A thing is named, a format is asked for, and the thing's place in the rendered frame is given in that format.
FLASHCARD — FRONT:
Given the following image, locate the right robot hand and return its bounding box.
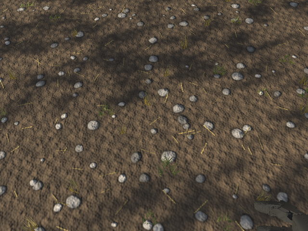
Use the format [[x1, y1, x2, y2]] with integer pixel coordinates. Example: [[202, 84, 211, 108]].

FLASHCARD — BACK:
[[254, 200, 308, 231]]

